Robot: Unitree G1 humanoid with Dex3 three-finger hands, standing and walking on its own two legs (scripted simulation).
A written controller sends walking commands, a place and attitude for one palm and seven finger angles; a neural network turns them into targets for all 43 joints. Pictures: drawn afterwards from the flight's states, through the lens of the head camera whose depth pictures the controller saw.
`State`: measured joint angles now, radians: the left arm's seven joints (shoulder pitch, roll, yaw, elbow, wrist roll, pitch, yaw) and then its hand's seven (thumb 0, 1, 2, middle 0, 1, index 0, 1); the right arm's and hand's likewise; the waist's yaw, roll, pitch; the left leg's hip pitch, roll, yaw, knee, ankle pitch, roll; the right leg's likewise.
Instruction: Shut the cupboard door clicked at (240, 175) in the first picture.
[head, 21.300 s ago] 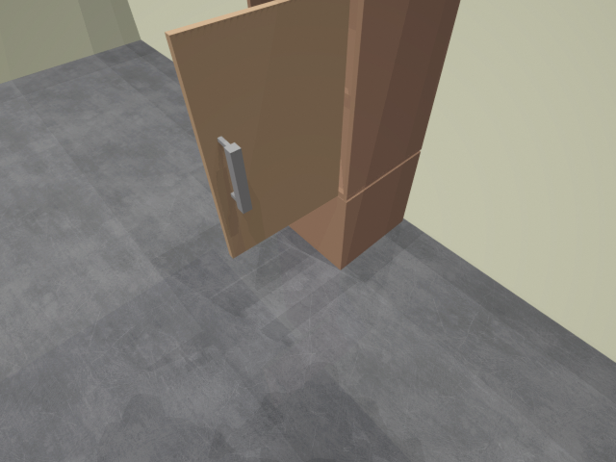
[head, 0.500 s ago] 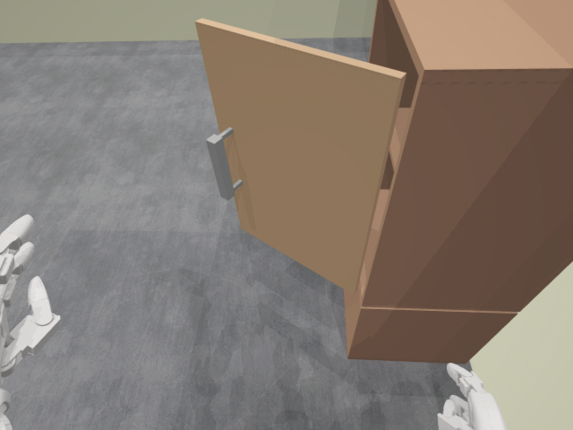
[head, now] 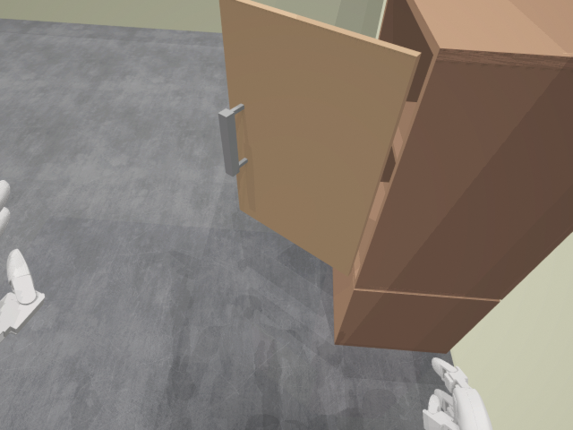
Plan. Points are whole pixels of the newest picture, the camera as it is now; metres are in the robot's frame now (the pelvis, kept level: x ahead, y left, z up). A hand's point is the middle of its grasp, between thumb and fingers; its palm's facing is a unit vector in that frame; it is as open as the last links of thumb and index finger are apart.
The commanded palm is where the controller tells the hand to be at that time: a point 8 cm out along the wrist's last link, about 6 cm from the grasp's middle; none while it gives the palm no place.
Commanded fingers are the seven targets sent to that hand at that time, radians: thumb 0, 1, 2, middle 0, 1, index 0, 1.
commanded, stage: step back with the hand held close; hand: left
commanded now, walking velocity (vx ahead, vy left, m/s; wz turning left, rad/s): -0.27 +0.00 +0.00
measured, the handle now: (235, 140) +0.73 +0.17 -0.03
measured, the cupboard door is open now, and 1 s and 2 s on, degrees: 57 57 57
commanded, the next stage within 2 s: stop stepping back and stand still in 1.06 s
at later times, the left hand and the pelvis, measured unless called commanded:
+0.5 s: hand (2, 337) +0.16 +0.26 +0.18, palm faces +0.49 -0.72 -0.49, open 7.4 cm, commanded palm +0.09 +0.29 +0.20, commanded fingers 0.00 0.90 0.90 -0.20 -0.30 -0.20 -0.30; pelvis -0.04 -0.01 -0.01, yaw +2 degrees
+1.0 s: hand out of the picture +0.08 +0.28 +0.19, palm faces +0.53 -0.74 -0.41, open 7.4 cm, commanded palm +0.03 +0.29 +0.20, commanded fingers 0.00 0.90 0.90 -0.20 -0.30 -0.20 -0.30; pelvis -0.11 -0.01 +0.01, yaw +0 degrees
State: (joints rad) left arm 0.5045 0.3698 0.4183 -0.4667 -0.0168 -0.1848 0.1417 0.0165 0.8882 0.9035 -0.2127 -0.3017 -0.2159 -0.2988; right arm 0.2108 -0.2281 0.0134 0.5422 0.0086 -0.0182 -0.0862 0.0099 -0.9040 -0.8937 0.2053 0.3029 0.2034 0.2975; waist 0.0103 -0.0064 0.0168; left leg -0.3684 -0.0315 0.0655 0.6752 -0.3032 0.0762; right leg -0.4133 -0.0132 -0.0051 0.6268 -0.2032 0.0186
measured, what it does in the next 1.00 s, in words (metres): walks backwards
